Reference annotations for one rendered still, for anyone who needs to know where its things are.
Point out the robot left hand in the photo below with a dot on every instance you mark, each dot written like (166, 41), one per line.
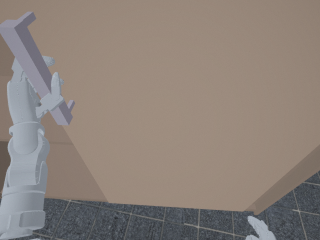
(22, 96)

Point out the robot right hand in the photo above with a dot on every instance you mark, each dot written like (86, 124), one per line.
(261, 229)

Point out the left robot forearm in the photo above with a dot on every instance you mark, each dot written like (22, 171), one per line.
(22, 203)

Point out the handle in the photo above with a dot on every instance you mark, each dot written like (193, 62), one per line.
(21, 43)

